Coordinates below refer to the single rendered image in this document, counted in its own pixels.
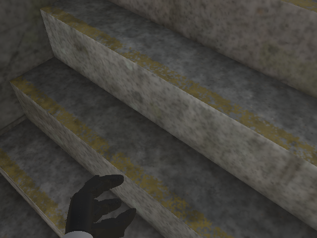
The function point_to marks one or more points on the left robot hand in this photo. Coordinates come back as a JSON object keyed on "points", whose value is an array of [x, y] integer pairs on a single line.
{"points": [[84, 211]]}

